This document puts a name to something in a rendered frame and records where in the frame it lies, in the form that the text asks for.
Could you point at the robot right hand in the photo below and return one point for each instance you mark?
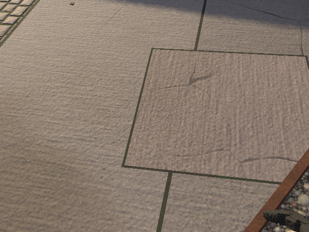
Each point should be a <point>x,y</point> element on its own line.
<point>292,219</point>

